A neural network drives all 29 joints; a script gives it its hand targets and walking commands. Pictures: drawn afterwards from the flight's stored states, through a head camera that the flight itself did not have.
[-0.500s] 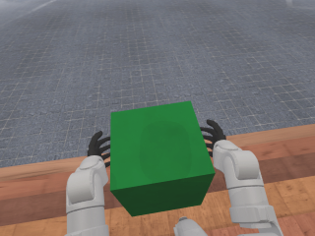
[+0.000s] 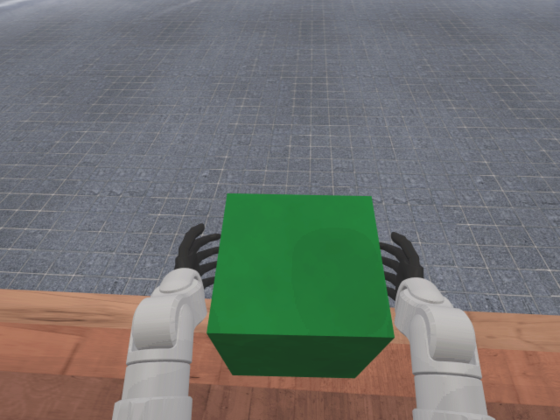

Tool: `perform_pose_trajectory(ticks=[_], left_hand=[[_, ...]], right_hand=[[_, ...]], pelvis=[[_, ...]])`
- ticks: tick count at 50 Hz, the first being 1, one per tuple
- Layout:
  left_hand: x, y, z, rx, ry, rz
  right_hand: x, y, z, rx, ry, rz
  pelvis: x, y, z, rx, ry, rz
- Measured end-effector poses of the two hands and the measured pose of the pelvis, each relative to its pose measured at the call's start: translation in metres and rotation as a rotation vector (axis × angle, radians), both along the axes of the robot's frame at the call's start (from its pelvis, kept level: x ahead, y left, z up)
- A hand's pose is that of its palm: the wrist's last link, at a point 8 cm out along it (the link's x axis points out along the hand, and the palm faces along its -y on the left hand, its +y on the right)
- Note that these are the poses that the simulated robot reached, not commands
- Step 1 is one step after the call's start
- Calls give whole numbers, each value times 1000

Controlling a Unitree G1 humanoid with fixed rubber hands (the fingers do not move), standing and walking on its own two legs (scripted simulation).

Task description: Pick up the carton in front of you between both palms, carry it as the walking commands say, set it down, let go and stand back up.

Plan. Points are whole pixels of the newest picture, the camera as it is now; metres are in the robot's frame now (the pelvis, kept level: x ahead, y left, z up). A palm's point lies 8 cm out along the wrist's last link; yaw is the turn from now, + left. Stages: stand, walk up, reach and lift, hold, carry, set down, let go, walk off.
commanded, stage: carry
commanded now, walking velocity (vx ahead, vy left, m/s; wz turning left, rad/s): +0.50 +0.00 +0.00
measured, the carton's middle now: (296, 293) +0.33 +0.01 +0.00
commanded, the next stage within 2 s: none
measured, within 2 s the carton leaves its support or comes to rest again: neither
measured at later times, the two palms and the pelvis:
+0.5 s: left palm (238, 211) +0.67 +0.15 -0.14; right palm (352, 200) +0.71 -0.15 -0.14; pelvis +0.38 -0.04 -0.23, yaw +1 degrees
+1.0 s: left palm (269, 181) +1.06 +0.10 -0.37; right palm (347, 181) +1.05 -0.20 -0.36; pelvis +0.75 -0.02 -0.42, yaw +1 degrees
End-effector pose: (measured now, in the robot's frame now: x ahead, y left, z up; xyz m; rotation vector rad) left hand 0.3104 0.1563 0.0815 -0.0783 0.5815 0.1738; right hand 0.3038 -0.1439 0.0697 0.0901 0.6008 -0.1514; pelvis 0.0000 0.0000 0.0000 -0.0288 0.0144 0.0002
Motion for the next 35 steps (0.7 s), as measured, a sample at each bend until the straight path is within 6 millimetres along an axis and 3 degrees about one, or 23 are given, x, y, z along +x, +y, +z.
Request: perform_pose_trajectory(ticks=[2, 5, 11, 15, 18, 21, 23, 29, 35], left_hand=[[45, -10, -16, 16, -47, -67], [98, -27, -45, 36, -28, -122], [165, -34, -110, -12, 92, -90], [215, -27, -139, -25, 53, -28], [262, -22, -156, -11, -12, 14], [307, -12, -178, 5, -63, 81], [332, -6, -200, 4, -38, 114], [405, -7, -265, -19, 95, 129], [510, -23, -301, -4, 55, 57]], right_hand=[[31, -10, -13, -9, -43, -55], [68, -26, -43, -26, -20, -104], [143, -33, -98, -5, 97, -100], [216, -27, -118, -9, 58, -47], [278, -22, -135, 1, -10, 7], [341, -12, -163, -15, -68, 91], [374, -5, -186, -34, -46, 125], [444, -6, -259, -7, 87, 119], [522, -23, -306, 21, 50, 35]], pelvis=[[38, 5, -29, 15, -3, 5], [80, 11, -56, 41, 23, 15], [155, 9, -85, 49, 35, 15], [214, -4, -114, 49, 21, 22], [268, -17, -149, 51, 3, 21], [322, -30, -193, 30, -12, 9], [351, -38, -211, 22, 1, 13], [425, -47, -244, 5, 32, 13], [514, -36, -286, 6, 25, -4]])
